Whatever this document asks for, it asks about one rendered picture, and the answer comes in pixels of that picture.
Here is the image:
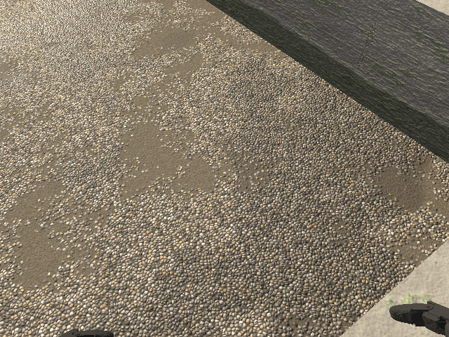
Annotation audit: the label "right robot hand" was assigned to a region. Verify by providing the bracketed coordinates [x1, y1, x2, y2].
[389, 301, 449, 337]

